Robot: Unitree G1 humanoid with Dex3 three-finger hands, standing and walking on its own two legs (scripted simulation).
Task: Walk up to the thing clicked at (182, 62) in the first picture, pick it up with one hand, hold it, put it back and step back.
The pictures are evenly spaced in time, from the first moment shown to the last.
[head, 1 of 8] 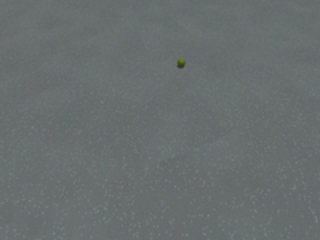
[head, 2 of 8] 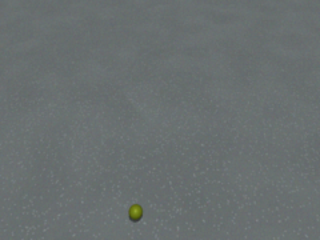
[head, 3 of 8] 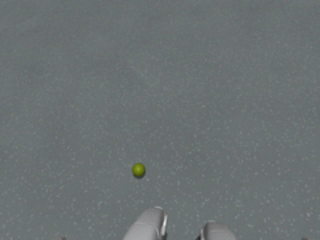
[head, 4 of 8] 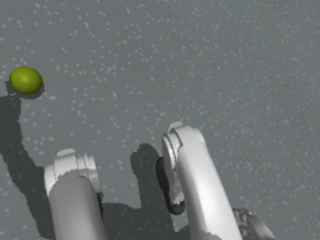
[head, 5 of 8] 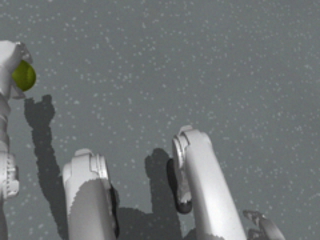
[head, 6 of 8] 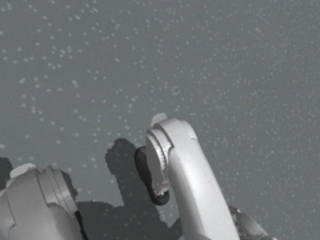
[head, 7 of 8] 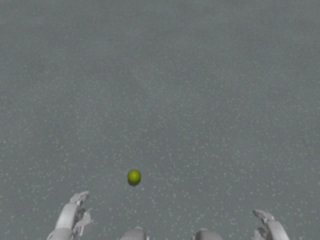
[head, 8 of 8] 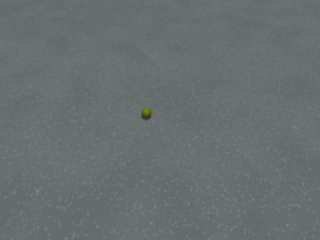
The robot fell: no
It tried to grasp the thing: yes
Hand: left
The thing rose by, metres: 0.68
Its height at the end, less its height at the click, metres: +0.00
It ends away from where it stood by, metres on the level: 0.01
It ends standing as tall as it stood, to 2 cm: yes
